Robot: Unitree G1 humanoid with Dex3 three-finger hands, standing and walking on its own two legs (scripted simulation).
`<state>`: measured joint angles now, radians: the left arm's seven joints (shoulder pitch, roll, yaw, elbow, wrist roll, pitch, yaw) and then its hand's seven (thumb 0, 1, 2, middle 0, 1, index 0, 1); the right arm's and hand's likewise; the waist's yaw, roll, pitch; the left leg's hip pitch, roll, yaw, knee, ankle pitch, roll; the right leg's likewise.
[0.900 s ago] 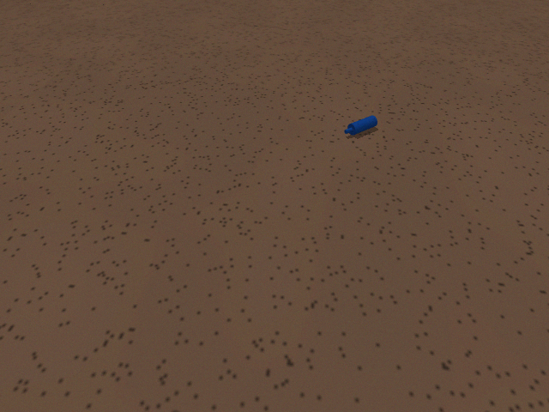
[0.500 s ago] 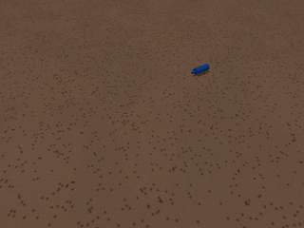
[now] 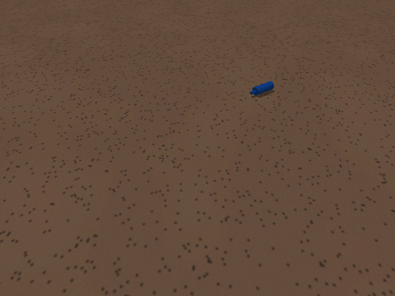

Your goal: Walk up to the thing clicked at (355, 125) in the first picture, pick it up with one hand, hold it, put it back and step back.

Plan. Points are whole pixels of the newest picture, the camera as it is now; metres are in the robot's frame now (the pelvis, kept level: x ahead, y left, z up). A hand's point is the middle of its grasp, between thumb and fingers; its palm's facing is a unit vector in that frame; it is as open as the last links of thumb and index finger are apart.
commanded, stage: stand
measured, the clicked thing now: (261, 89) +1.81 -0.56 -0.75
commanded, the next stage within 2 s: walk up in 0.22 s
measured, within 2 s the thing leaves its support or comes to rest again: neither
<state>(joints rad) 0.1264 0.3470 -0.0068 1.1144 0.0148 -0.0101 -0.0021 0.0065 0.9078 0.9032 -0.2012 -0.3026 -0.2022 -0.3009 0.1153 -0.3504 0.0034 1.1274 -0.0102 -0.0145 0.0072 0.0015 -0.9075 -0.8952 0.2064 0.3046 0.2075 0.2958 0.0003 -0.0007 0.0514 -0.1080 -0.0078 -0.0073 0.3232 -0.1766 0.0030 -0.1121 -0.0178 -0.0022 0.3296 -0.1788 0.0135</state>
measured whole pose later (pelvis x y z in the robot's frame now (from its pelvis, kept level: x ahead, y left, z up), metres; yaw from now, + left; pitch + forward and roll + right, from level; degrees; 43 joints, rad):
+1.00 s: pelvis +0.00 +0.03 -0.04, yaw -31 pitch -2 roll +0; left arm 0.22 0.45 0.06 0.72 0.02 0.03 0.02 0.01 0.91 0.90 -0.20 -0.30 -0.20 -0.30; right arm 0.22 -0.38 -0.06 0.75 -0.03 0.01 0.02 0.00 -0.91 -0.89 0.21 0.30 0.21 0.30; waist -0.02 -0.04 0.16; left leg -0.35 0.04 0.02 0.73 -0.35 -0.01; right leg -0.52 0.10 0.14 1.16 -0.49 0.00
